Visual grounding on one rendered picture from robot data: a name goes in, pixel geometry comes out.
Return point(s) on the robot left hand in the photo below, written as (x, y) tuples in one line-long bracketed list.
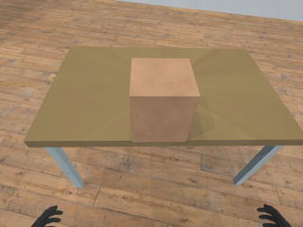
[(44, 217)]

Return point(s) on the carton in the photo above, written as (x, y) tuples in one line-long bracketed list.
[(163, 96)]

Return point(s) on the robot right hand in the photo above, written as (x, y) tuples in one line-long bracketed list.
[(279, 221)]

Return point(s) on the table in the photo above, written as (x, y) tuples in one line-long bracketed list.
[(88, 105)]

